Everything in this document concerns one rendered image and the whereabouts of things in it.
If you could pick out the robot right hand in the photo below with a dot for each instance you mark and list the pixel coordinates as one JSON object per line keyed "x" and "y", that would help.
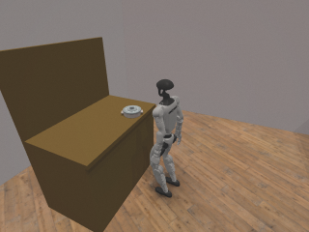
{"x": 179, "y": 136}

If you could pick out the left robot forearm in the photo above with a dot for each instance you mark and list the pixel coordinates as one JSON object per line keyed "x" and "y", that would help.
{"x": 159, "y": 144}

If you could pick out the left robot foot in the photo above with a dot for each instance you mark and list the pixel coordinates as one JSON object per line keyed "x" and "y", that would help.
{"x": 160, "y": 191}

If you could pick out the right robot forearm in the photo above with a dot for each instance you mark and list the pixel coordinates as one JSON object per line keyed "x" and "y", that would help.
{"x": 179, "y": 125}

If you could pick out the lid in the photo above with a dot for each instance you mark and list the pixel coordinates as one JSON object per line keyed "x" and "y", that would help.
{"x": 134, "y": 110}

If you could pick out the robot left upper arm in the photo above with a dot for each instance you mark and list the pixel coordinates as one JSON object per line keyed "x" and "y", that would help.
{"x": 158, "y": 117}

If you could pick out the table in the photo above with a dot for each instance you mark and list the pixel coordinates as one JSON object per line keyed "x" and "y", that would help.
{"x": 87, "y": 156}

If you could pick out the robot right upper arm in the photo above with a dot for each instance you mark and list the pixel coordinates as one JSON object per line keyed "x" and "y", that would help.
{"x": 179, "y": 109}

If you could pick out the robot left hand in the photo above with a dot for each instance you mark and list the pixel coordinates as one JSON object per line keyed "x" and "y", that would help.
{"x": 155, "y": 160}

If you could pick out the pot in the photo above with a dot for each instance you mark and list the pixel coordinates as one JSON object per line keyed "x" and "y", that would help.
{"x": 131, "y": 116}

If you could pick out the robot right thigh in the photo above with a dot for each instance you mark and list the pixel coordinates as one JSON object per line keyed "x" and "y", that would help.
{"x": 166, "y": 158}

